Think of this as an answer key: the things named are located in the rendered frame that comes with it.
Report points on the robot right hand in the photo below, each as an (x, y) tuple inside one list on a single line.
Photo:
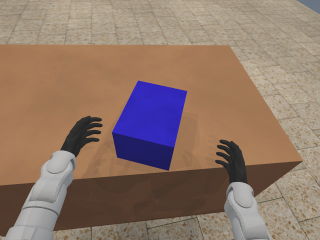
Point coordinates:
[(236, 165)]

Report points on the right robot forearm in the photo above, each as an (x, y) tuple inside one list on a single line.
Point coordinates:
[(242, 210)]

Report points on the left robot forearm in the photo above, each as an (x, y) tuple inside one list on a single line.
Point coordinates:
[(43, 205)]

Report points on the carton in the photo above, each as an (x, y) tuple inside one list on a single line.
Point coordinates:
[(147, 128)]

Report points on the robot left hand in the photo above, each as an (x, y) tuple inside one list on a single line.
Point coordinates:
[(76, 138)]

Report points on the pedestal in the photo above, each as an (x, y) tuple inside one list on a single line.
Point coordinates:
[(46, 88)]

